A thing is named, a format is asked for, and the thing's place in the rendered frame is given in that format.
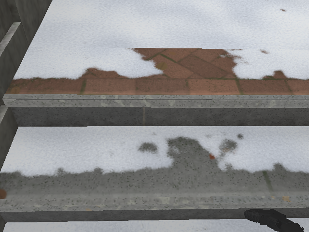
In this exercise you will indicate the right robot hand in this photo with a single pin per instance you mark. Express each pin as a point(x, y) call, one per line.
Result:
point(272, 219)

